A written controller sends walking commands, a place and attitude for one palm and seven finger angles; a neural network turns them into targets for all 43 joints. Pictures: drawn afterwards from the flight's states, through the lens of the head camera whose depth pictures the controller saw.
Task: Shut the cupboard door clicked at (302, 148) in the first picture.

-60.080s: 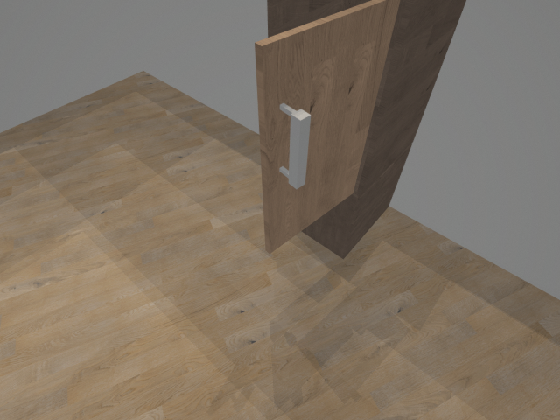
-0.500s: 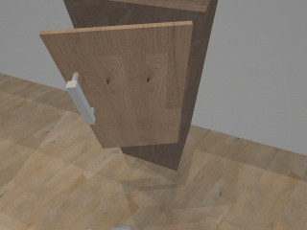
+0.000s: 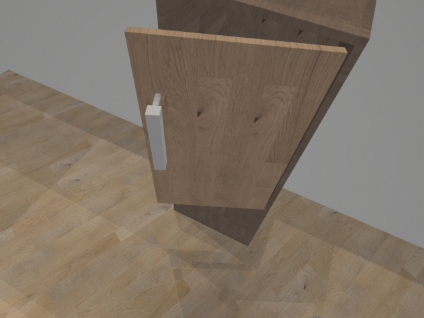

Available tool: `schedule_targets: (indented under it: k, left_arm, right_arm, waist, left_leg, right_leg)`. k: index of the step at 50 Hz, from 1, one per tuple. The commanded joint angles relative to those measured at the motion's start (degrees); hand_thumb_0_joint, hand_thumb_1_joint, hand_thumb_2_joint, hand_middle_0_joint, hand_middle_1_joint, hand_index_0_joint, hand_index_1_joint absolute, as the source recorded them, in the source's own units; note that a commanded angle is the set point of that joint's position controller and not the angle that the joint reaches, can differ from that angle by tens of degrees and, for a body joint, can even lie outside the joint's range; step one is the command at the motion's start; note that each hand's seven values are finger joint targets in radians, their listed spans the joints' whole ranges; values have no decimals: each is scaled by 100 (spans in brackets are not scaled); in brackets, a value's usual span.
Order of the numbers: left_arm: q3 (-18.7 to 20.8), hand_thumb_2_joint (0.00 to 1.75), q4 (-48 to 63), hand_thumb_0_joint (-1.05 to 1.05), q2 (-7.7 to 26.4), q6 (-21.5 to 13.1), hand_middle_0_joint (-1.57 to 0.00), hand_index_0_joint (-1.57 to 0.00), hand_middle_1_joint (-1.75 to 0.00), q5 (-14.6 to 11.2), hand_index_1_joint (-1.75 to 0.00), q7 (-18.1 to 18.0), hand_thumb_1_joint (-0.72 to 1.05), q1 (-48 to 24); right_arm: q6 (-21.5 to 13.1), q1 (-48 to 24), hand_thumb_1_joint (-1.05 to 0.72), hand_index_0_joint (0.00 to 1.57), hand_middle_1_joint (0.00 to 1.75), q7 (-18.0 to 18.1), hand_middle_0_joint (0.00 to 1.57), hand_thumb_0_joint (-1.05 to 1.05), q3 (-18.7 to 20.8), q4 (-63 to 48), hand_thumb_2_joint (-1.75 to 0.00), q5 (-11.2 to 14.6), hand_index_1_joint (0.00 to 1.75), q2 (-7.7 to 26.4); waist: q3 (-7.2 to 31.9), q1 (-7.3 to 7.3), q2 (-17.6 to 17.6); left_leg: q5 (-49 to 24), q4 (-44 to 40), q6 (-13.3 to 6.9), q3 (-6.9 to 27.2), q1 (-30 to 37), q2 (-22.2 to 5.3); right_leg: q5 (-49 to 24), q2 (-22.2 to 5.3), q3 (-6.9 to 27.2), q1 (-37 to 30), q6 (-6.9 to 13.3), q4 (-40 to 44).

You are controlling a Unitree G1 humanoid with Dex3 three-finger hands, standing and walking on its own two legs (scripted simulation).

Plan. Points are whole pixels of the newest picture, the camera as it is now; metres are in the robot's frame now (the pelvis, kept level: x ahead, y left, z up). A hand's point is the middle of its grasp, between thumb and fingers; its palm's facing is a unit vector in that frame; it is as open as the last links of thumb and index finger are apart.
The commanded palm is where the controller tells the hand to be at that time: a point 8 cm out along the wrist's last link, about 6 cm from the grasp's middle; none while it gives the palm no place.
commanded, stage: come to a stop and stand still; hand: left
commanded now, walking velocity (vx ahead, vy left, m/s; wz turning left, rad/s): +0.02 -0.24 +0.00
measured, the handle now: (159, 133) +0.46 +0.17 +0.05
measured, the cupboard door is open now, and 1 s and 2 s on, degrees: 24 24 24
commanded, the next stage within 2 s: look again from close up in 0.66 s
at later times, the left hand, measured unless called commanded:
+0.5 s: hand out of the picture +0.02 +0.13 -0.15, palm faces +0.00 -0.98 -0.22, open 7.3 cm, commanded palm none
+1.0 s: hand out of the picture -0.03 +0.18 -0.18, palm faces +0.03 -0.97 -0.22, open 7.3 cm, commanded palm none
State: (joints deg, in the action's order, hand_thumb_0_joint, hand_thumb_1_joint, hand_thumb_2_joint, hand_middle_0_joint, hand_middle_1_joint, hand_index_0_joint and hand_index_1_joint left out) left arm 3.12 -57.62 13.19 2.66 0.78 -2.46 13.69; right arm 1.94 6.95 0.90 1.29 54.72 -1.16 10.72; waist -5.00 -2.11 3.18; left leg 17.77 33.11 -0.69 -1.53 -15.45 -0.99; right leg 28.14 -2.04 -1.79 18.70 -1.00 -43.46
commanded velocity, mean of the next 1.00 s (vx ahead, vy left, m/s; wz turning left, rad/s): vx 0.05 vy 0.01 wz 0.00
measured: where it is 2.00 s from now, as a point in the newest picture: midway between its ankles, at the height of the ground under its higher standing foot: outside the picture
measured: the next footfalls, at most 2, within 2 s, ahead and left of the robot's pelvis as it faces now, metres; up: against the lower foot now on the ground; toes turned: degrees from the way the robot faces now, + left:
right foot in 0.40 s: +0.00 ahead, -0.14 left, +0.00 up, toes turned -1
left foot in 0.74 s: +0.04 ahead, +0.07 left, +0.00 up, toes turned -2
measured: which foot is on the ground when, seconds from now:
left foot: down 0.00-0.42, up 0.44-0.72, down 0.74-1.00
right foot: up 0.00-0.38, down 0.40-1.00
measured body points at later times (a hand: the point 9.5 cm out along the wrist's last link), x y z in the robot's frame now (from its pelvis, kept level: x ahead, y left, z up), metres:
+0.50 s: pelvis -0.04 -0.05 +0.01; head -0.04 -0.06 +0.46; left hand +0.02 +0.19 -0.13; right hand -0.09 -0.29 -0.15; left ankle -0.02 +0.09 -0.71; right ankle -0.08 -0.17 -0.73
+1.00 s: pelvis -0.02 +0.01 -0.01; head +0.00 +0.00 +0.44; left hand -0.03 +0.24 -0.16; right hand +0.07 -0.22 -0.15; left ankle +0.00 +0.08 -0.73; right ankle -0.08 -0.17 -0.73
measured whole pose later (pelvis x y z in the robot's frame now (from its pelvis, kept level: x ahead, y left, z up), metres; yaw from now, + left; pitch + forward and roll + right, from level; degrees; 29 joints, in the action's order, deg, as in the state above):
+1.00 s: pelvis -0.02 +0.01 -0.01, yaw +0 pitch +0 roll -1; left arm -0.8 -61.4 9.3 -0.7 1.1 -2.7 18.5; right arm -0.9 11.3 0.9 -0.4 55.1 -0.8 9.9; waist -1.1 -2.0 -1.5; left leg 18.2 36.6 -4.2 -4.7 -18.7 1.2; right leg 23.5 -3.8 1.3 9.3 -1.2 -32.5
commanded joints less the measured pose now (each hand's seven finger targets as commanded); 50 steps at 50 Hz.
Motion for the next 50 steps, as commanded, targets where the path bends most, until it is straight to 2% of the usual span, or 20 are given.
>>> schedule_targets:
  k: [1,6,14,18,19,20,21,22,25,32,34,36,37,38,39,40,41,42,45,50]
  left_arm:
    - [131,90,328,0,470,49,-20,-20,-30,56,-30,57,90,147]
    - [159,90,334,0,462,86,-20,-20,-30,50,-30,208,90,86]
    - [17,90,377,0,133,53,-20,-20,-30,19,-30,282,90,-318]
    - [18,90,3,0,200,-81,-20,-20,-30,-6,-30,240,90,425]
    - [52,90,-86,0,423,-142,-20,-20,-30,30,-30,190,90,642]
    - [97,90,-100,0,774,-192,-20,-20,-30,66,-30,145,90,615]
    - [107,90,54,0,1013,-178,-20,-20,-30,50,-30,129,90,292]
    - [91,90,196,0,1020,-151,-20,-20,-30,81,-30,146,90,-42]
    - [14,90,64,0,522,-374,-20,-20,-30,18,-30,140,90,5]
    - [53,90,-81,0,555,-423,-20,-20,-30,53,-30,47,90,493]
    - [26,90,-129,0,502,-389,-20,-20,-30,27,-30,27,90,394]
    - [-27,90,-135,0,316,-344,-20,-20,-30,-10,-30,42,90,368]
    - [-66,90,-183,0,145,-307,-20,-20,-30,-33,-30,35,90,552]
    - [-149,90,-353,0,127,-516,-20,-20,-30,25,-30,-213,90,955]
    - [-73,90,-36,0,416,-564,-20,-20,-30,85,-30,-177,90,736]
    - [-120,90,-15,0,507,-514,-20,-20,-30,84,-30,-117,90,474]
    - [-101,90,5,0,466,-479,-20,-20,-30,89,-30,-98,90,445]
    - [-141,90,-20,0,421,-435,-20,-20,-30,82,-30,-82,90,665]
    - [-261,90,-178,0,138,-376,-20,-20,-30,57,-30,-55,90,1019]
    - [-299,90,-151,0,215,-381,-20,-20,-30,42,-30,-51,90,825]
  right_arm:
    - [-102,645,-90,20,30,272,20,0,203,-216,-90,-56,30,1107]
    - [-129,866,-90,20,30,314,20,0,219,-128,-90,-47,30,1055]
    - [-109,1158,-90,20,30,206,20,0,324,126,-90,-90,30,1117]
    - [-98,1033,-90,20,30,123,20,0,304,241,-90,-21,30,929]
    - [-85,1075,-90,20,30,88,20,0,253,230,-90,13,30,638]
    - [-72,984,-90,20,30,59,20,0,153,141,-90,45,30,269]
    - [-21,796,-90,20,30,6,20,0,156,28,-90,-3,30,373]
    - [-13,895,-90,20,30,-49,20,0,192,0,-90,-23,30,389]
    - [-79,1208,-90,20,30,-62,20,0,207,337,-90,-53,30,452]
    - [-137,995,-90,20,30,-39,20,0,146,215,-90,56,30,364]
    - [-162,1092,-90,20,30,-11,20,0,111,261,-90,62,30,307]
    - [-272,1406,-90,20,30,14,20,0,102,450,-90,70,30,460]
    - [-324,1458,-90,20,30,54,20,0,125,496,-90,34,30,669]
    - [-349,901,-90,20,30,6,20,0,62,86,-90,68,30,699]
    - [-294,1067,-90,20,30,-56,20,0,37,-112,-90,9,30,469]
    - [-274,1045,-90,20,30,-37,20,0,-1,-43,-90,3,30,318]
    - [-306,1186,-90,20,30,-59,20,0,-1,-4,-90,-44,30,396]
    - [-340,1160,-90,20,30,-45,20,0,17,-65,-90,-10,30,565]
    - [-354,968,-90,20,30,51,20,0,31,-193,-90,35,30,761]
    - [-380,819,-90,20,30,52,20,0,28,-192,-90,45,30,712]
  waist:
    - [476,297,-1478]
    - [696,322,-1047]
    - [562,479,-1611]
    - [550,98,-1168]
    - [559,27,-435]
    - [241,40,832]
    - [-251,17,894]
    - [-344,185,556]
    - [-594,249,731]
    - [237,59,705]
    - [263,176,862]
    - [435,278,295]
    - [632,219,-415]
    - [445,122,-382]
    - [314,269,-142]
    - [56,401,-798]
    - [192,369,-1595]
    - [365,289,-1776]
    - [558,116,-1302]
    - [446,189,-160]
  left_leg:
    - [-4764,-1163,-1021,1461,403,-1920]
    - [-3365,-1343,-858,1258,1046,-1725]
    - [-906,-1789,-740,1408,556,-1471]
    - [560,-1561,-273,994,-473,-882]
    - [1015,-1028,-13,600,-975,-449]
    - [1128,-154,230,6,-1289,51]
    - [1193,450,209,41,-1191,-62]
    - [1125,864,197,-20,-1098,-8]
    - [286,1337,211,124,-1400,-181]
    - [424,569,314,-64,-944,-101]
    - [-209,-381,284,-100,-158,-33]
    - [-1718,-1086,145,184,992,-206]
    - [-2671,-874,-84,605,1277,-668]
    - [-2894,287,-72,370,587,-748]
    - [-736,234,-2,148,7,-419]
    - [-304,11,15,195,84,-283]
    - [-1044,-317,-26,426,107,-372]
    - [-1593,-532,-206,753,123,-593]
    - [-1992,-859,-506,1067,224,-872]
    - [-1992,-667,-317,658,423,-597]
  right_leg:
    - [227,165,697,615,-29,-1950]
    - [-415,193,659,1033,-167,-2120]
    - [-139,186,108,7,-75,152]
    - [-1318,263,-41,-1688,47,2214]
    - [-650,-246,563,-2099,201,2758]
    - [885,-1229,1882,-1532,573,3556]
    - [1775,-1724,2302,-490,832,4054]
    - [1455,-1739,2163,-67,914,4032]
    - [-593,-1292,1618,-671,884,3583]
    - [-4166,-1410,1110,-1680,1051,2521]
    - [-4047,-1187,910,-1288,857,2227]
    - [-3022,-639,594,-557,408,1732]
    - [-2219,-335,409,-395,228,1594]
    - [-2941,-479,694,-549,214,2154]
    - [-2373,-812,1051,-435,395,2303]
    - [-1490,-855,957,-54,512,2122]
    - [-1406,-496,580,-247,477,1576]
    - [-930,-113,233,-334,362,1254]
    - [-523,126,16,-451,257,1060]
    - [-1391,-148,374,-338,243,1495]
